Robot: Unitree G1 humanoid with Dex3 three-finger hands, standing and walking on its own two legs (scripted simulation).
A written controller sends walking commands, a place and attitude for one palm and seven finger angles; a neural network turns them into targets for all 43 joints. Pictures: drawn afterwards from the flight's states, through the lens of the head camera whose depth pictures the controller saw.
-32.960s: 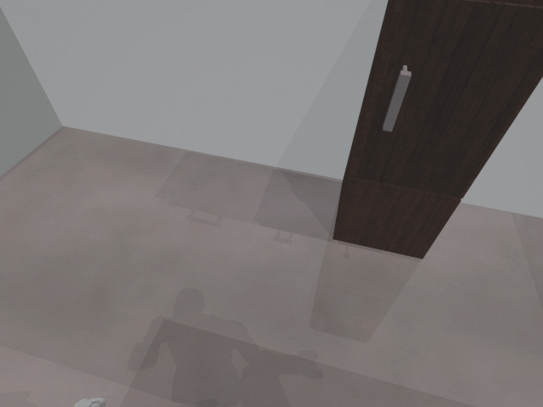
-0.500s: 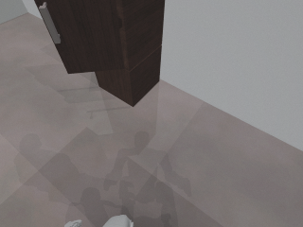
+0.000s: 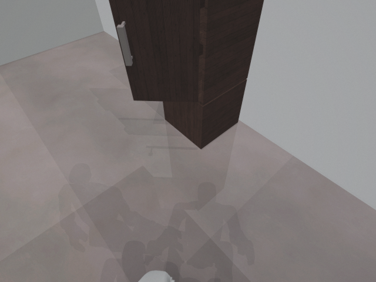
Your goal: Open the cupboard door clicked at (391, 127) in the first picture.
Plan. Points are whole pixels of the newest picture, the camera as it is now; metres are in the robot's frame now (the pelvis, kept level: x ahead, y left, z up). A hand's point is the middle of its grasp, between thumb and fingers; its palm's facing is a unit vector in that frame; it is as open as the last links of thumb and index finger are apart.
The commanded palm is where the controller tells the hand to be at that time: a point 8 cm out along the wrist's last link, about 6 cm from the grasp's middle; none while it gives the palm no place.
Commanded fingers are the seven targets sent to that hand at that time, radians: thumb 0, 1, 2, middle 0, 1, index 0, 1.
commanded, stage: take the last steps up to it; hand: left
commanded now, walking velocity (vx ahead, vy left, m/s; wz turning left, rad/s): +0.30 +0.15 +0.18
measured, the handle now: (126, 44) +1.02 +0.37 +0.00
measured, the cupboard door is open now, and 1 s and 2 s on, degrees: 45 45 45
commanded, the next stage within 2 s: come to a stop and stand still in 1.14 s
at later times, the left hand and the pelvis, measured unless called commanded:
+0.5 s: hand (88, 271) +0.16 +0.27 -0.16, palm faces +0.10 -0.98 -0.19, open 7.4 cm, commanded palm none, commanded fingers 0.00 0.90 0.90 -0.20 -0.30 -0.20 -0.30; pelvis +0.13 +0.08 +0.00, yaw +3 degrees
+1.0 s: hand (98, 234) +0.26 +0.28 -0.17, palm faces +0.15 -0.98 -0.16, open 7.3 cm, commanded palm none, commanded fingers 0.00 0.90 0.90 -0.20 -0.30 -0.20 -0.30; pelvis +0.31 +0.11 +0.01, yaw +3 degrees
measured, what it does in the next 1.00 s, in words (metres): walks ahead: left foot, then right foot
